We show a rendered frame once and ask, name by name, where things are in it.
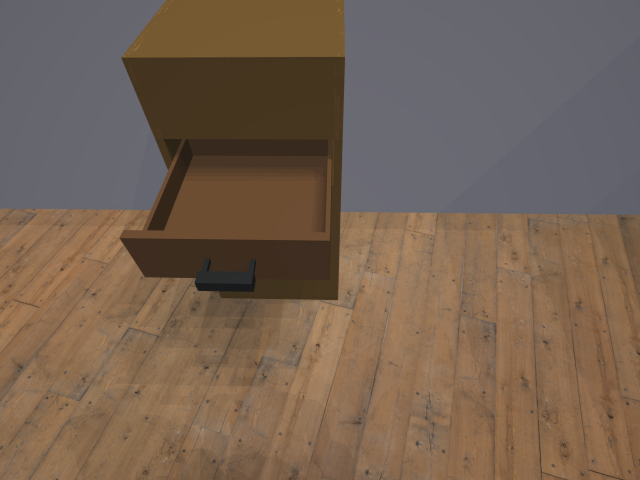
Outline handle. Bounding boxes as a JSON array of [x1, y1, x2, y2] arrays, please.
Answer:
[[195, 259, 256, 292]]

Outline cabinet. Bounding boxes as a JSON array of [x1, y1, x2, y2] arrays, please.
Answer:
[[121, 0, 345, 300]]

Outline drawer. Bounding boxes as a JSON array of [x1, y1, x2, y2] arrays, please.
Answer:
[[120, 139, 332, 280]]

